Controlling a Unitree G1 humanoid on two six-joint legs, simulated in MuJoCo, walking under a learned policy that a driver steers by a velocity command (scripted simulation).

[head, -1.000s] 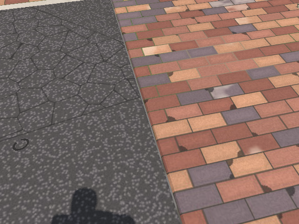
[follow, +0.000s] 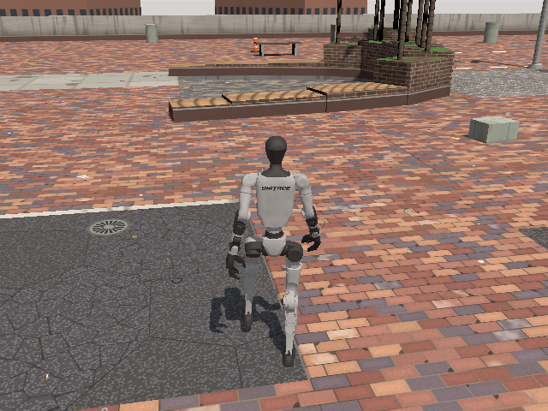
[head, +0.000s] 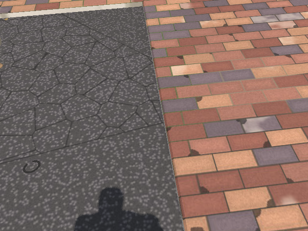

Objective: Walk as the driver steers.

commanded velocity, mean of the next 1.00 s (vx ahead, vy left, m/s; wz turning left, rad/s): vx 0.49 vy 0.00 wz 0.51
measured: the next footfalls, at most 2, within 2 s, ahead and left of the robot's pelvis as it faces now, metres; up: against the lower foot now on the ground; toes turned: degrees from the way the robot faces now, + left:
left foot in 0.18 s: +0.29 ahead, +0.14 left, +0.00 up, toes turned +7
right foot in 0.60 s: +0.61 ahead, -0.02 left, +0.05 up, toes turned +20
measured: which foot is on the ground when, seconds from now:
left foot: up 0.00-0.16, down 0.18-0.68, up 0.70-0.94, down 0.96-1.00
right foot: down 0.00-0.20, up 0.22-0.58, down 0.60-0.94, up 0.96-1.00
